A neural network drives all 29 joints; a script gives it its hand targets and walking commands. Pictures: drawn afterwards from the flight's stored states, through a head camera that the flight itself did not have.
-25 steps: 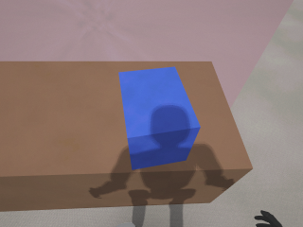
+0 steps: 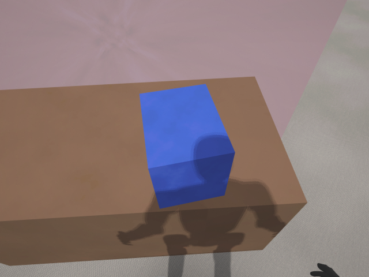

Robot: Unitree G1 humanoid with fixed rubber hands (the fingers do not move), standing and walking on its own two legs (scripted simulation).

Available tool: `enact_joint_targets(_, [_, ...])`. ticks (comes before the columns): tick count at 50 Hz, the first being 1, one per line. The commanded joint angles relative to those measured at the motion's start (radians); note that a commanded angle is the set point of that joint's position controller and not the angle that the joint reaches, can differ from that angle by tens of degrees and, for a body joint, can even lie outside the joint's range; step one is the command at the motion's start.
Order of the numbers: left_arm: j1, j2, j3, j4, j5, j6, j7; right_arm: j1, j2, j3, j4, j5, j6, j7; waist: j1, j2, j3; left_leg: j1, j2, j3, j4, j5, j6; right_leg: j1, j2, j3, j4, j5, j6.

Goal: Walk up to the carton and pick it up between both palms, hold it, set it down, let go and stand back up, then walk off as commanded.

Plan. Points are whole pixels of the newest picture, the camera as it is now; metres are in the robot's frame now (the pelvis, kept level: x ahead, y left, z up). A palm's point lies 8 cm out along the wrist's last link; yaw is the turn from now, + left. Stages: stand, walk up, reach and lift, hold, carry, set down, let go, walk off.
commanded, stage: walk up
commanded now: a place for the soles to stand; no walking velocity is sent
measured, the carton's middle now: (182, 145) +0.49 +0.04 -0.08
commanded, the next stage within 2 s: stand in 0.42 s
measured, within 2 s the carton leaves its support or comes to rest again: neither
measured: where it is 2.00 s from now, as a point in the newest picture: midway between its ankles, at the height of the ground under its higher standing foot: outside the picture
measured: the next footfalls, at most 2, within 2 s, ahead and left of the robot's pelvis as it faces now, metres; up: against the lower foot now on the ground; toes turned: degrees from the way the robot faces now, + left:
none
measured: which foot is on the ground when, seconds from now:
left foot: down 0.00-1.00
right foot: down 0.00-1.00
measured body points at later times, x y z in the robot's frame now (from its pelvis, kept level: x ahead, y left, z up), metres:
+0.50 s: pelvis +0.01 +0.00 +0.00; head +0.03 +0.00 +0.45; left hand +0.09 +0.31 -0.11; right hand +0.13 -0.31 -0.12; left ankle +0.08 +0.12 -0.73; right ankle -0.01 -0.09 -0.73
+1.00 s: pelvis +0.02 +0.01 -0.01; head +0.04 +0.04 +0.43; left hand +0.20 +0.27 -0.11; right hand +0.16 -0.27 -0.11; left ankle +0.04 +0.12 -0.73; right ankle -0.01 -0.09 -0.73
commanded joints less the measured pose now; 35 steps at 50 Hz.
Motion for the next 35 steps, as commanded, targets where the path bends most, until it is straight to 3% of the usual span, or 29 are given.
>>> enact_joint_targets(1, [-0.104,0.192,0.049,0.024,0.021,-0.019,0.008,-0.041,-0.211,-0.041,-0.036,-0.001,-0.014,-0.003,-0.027,-0.027,-0.083,0.169,0.095,-0.143,-0.140,-0.142,0.037,-0.110,-0.152,0.181,-0.289,-0.079,-0.037])
enact_joint_targets(2, [-0.081,0.199,0.053,0.032,0.018,-0.020,0.004,-0.058,-0.217,-0.054,-0.025,-0.009,-0.018,-0.003,-0.011,-0.011,-0.110,0.197,0.102,-0.150,-0.141,-0.125,0.032,-0.105,-0.158,0.194,-0.289,-0.059,-0.032])
enact_joint_targets(3, [-0.082,0.194,0.049,0.031,0.017,-0.021,0.005,-0.051,-0.205,-0.043,-0.039,-0.005,-0.020,-0.002,-0.018,0.001,-0.109,0.167,0.102,-0.140,-0.128,-0.062,0.036,-0.089,-0.152,0.167,-0.278,0.000,-0.017])
enact_joint_targets(5, [-0.092,0.200,0.053,0.035,0.015,-0.022,0.005,-0.058,-0.207,-0.043,-0.020,0.000,-0.024,-0.001,-0.010,-0.038,-0.124,0.162,0.102,-0.140,-0.138,-0.066,0.029,-0.045,-0.158,0.188,-0.289,0.010,-0.025])
enact_joint_targets(6, [-0.071,0.196,0.043,0.035,0.015,-0.021,0.007,-0.067,-0.207,-0.034,-0.025,-0.001,-0.021,-0.003,-0.008,-0.035,-0.140,0.177,0.111,-0.143,-0.126,-0.008,0.029,-0.027,-0.164,0.179,-0.269,0.103,-0.021])
enact_joint_targets(7, [-0.091,0.194,0.047,0.020,0.012,-0.022,0.010,-0.060,-0.208,-0.038,-0.029,-0.004,-0.022,-0.004,-0.008,0.014,-0.131,0.173,0.104,-0.118,-0.114,0.063,0.026,-0.028,-0.165,0.179,-0.257,0.176,-0.017])
enact_joint_targets(8, [-0.084,0.202,0.052,0.018,0.015,-0.026,0.009,-0.050,-0.196,-0.036,-0.030,0.002,-0.024,-0.002,-0.014,-0.038,-0.142,0.188,0.088,-0.128,-0.124,0.021,0.031,-0.033,-0.162,0.184,-0.274,0.119,-0.025])
enact_joint_targets(13, [-0.058,0.192,0.048,0.037,0.012,-0.021,0.013,-0.056,-0.203,-0.034,-0.029,0.000,-0.027,-0.008,0.000,-0.008,-0.188,0.184,0.115,-0.136,-0.116,0.081,0.041,0.032,-0.154,0.147,-0.249,0.199,-0.019])
enact_joint_targets(14, [-0.068,0.192,0.042,0.034,0.014,-0.019,0.013,-0.045,-0.205,-0.038,-0.032,0.004,-0.028,-0.010,-0.011,-0.008,-0.190,0.185,0.123,-0.143,-0.115,0.093,0.044,0.024,-0.150,0.138,-0.251,0.172,-0.015])
enact_joint_targets(15, [-0.078,0.188,0.048,0.019,0.017,-0.021,0.014,-0.039,-0.199,-0.034,-0.036,-0.007,-0.027,-0.008,-0.006,-0.013,-0.173,0.172,0.114,-0.124,-0.101,0.113,0.044,0.039,-0.158,0.147,-0.259,0.207,-0.016])
enact_joint_targets(16, [-0.058,0.198,0.045,0.032,0.018,-0.021,0.012,-0.047,-0.208,-0.036,-0.035,-0.005,-0.026,-0.007,-0.009,0.018,-0.184,0.168,0.106,-0.107,-0.108,0.096,0.039,0.041,-0.160,0.151,-0.257,0.221,-0.009])
enact_joint_targets(17, [-0.065,0.193,0.049,0.031,0.020,-0.024,0.012,-0.044,-0.205,-0.038,-0.038,-0.005,-0.026,-0.010,-0.008,-0.017,-0.191,0.177,0.115,-0.106,-0.092,0.106,0.046,0.031,-0.166,0.157,-0.261,0.223,-0.016])
enact_joint_targets(18, [-0.072,0.184,0.041,0.034,0.013,-0.025,0.011,-0.069,-0.192,-0.033,-0.036,-0.005,-0.024,-0.008,-0.011,-0.011,-0.146,0.192,0.107,-0.105,-0.095,0.102,0.043,-0.026,-0.165,0.172,-0.259,0.219,-0.017])
enact_joint_targets(20, [-0.071,0.206,0.046,0.031,0.014,-0.024,0.014,-0.041,-0.203,-0.034,-0.038,0.005,-0.024,-0.006,-0.013,-0.045,-0.179,0.176,0.110,-0.115,-0.094,0.110,0.044,0.009,-0.153,0.142,-0.244,0.202,-0.012])
enact_joint_targets(22, [-0.073,0.205,0.052,0.021,0.015,-0.023,0.011,-0.050,-0.194,-0.036,-0.035,-0.007,-0.024,-0.005,-0.010,-0.026,-0.213,0.205,0.106,-0.099,-0.096,0.058,0.042,-0.002,-0.169,0.165,-0.263,0.160,-0.023])
enact_joint_targets(23, [-0.080,0.211,0.048,0.027,0.012,-0.026,0.011,-0.051,-0.206,-0.035,-0.036,0.001,-0.024,-0.003,-0.011,0.011,-0.180,0.200,0.108,-0.116,-0.104,0.075,0.034,-0.027,-0.161,0.161,-0.245,0.189,-0.023])
enact_joint_targets(24, [-0.063,0.203,0.046,0.035,0.013,-0.022,0.013,-0.059,-0.206,-0.037,-0.034,0.000,-0.024,-0.006,-0.006,0.008,-0.174,0.175,0.109,-0.119,-0.102,0.086,0.035,-0.004,-0.161,0.143,-0.262,0.180,-0.008])
enact_joint_targets(25, [-0.043,0.196,0.042,0.035,0.010,-0.022,0.015,-0.066,-0.204,-0.035,-0.028,-0.002,-0.022,-0.007,-0.002,-0.024,-0.160,0.181,0.101,-0.108,-0.101,0.064,0.037,-0.015,-0.168,0.168,-0.281,0.226,-0.003])
enact_joint_targets(26, [-0.045,0.211,0.048,0.035,0.016,-0.023,0.015,-0.067,-0.205,-0.037,-0.030,-0.001,-0.018,-0.007,0.000,-0.026,-0.159,0.163,0.098,-0.105,-0.096,0.028,0.032,0.001,-0.167,0.150,-0.285,0.186,-0.005])
enact_joint_targets(27, [-0.057,0.203,0.051,0.032,0.014,-0.025,0.015,-0.065,-0.192,-0.028,-0.037,0.002,-0.016,-0.006,-0.002,-0.065,-0.163,0.162,0.089,-0.111,-0.086,0.080,0.041,0.010,-0.163,0.158,-0.277,0.210,0.000])
enact_joint_targets(29, [-0.084,0.200,0.044,0.021,0.018,-0.024,0.014,-0.060,-0.196,-0.034,-0.026,-0.001,-0.019,-0.004,-0.008,-0.050,-0.166,0.173,0.095,-0.101,-0.095,0.039,0.030,-0.019,-0.172,0.167,-0.291,0.156,-0.012])
enact_joint_targets(30, [-0.088,0.201,0.056,0.017,0.021,-0.025,0.015,-0.045,-0.198,-0.037,-0.024,-0.007,-0.017,-0.005,-0.017,-0.004,-0.145,0.151,0.097,-0.096,-0.108,0.044,0.028,-0.016,-0.170,0.166,-0.282,0.187,-0.010])
enact_joint_targets(31, [-0.064,0.199,0.049,0.035,0.011,-0.025,0.015,-0.061,-0.191,-0.030,-0.018,0.005,-0.021,-0.004,-0.003,-0.017,-0.159,0.201,0.098,-0.120,-0.121,0.024,0.034,-0.033,-0.169,0.175,-0.292,0.154,-0.018])
enact_joint_targets(33, [-0.064,0.196,0.051,0.030,0.022,-0.020,0.016,-0.064,-0.195,-0.035,-0.020,-0.002,-0.021,-0.008,-0.012,-0.023,-0.155,0.162,0.118,-0.129,-0.123,-0.007,0.048,-0.009,-0.157,0.146,-0.276,0.126,-0.016])
enact_joint_targets(34, [-0.415,0.220,0.117,-0.267,0.044,0.142,0.036,-0.342,0.021,-0.096,-0.050,-0.145,-0.184,0.013,-0.027,-0.164,-0.050,0.150,-0.008,0.081,0.106,-0.222,-0.031,-0.427,-0.089,0.015,-0.119,-0.274,-0.003])
enact_joint_targets(35, [-0.449,0.165,0.081,-0.325,0.044,0.242,0.045,-0.268,-0.056,-0.062,-0.056,-0.135,-0.190,0.029,-0.025,-0.200,-0.048,0.390,-0.012,0.062,0.233,-0.206,-0.048,-0.701,-0.153,0.067,-0.146,-0.388,-0.074])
